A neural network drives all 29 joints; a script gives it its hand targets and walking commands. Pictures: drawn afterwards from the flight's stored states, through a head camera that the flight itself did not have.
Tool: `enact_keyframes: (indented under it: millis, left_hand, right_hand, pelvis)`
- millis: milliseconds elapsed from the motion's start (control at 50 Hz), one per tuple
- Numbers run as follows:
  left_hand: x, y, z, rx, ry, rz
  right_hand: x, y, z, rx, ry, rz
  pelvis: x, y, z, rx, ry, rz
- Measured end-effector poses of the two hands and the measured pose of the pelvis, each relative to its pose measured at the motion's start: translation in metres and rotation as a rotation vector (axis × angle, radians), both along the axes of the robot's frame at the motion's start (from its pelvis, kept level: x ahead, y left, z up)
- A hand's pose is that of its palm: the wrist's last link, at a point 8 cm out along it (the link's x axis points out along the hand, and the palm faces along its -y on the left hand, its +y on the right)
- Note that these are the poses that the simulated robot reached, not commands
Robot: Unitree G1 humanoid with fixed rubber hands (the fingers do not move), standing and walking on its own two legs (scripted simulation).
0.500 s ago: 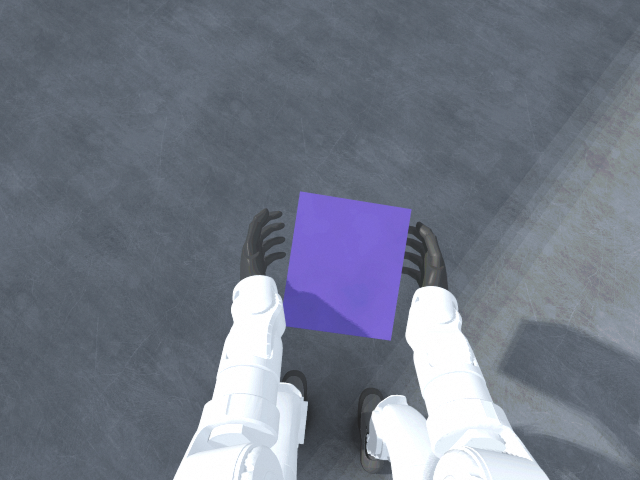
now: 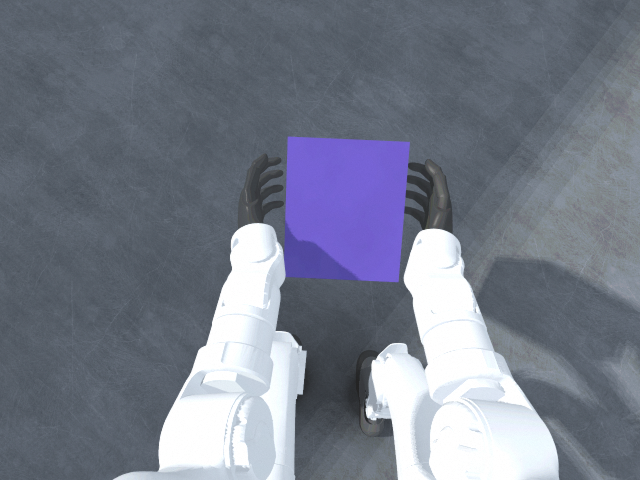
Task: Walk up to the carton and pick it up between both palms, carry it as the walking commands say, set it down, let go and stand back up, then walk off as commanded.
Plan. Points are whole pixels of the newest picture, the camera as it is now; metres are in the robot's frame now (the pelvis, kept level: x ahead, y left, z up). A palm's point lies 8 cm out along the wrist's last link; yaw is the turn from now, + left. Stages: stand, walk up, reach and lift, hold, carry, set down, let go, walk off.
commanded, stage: set down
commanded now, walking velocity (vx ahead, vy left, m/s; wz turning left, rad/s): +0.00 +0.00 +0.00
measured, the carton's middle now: (341, 205) +0.45 +0.01 -0.17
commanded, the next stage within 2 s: none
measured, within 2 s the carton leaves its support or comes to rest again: neither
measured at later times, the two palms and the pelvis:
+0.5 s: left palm (264, 205) +0.45 +0.12 -0.17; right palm (413, 213) +0.44 -0.10 -0.16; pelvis -0.01 +0.00 -0.07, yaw -2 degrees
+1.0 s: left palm (269, 198) +0.48 +0.12 -0.25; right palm (402, 209) +0.47 -0.10 -0.24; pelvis -0.01 +0.00 -0.12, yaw -4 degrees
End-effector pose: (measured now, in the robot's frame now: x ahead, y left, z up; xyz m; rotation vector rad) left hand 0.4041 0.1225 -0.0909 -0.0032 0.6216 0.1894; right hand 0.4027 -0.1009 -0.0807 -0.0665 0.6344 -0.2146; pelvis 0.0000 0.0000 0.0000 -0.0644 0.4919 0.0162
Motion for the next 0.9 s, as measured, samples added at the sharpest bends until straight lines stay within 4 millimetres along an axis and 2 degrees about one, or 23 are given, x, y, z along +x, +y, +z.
enact_keyframes:
  millis: [160,480,900]
  left_hand:
    - [0.011,0.0,-0.032,0.013,0.021,-0.003]
    - [0.043,0.0,-0.08,-0.016,0.031,0.006]
    - [0.073,0.003,-0.144,-0.012,0.069,-0.04]
  right_hand:
    - [0.012,0.001,-0.032,-0.001,0.021,-0.001]
    - [0.038,0.001,-0.079,0.024,0.034,-0.041]
    - [0.063,0.001,-0.142,0.056,0.069,-0.043]
  pelvis:
    - [0.0,-0.002,-0.024,-0.003,0.066,-0.008]
    - [-0.007,-0.002,-0.069,-0.014,0.16,-0.024]
    - [-0.014,0.0,-0.112,-0.024,0.255,-0.042]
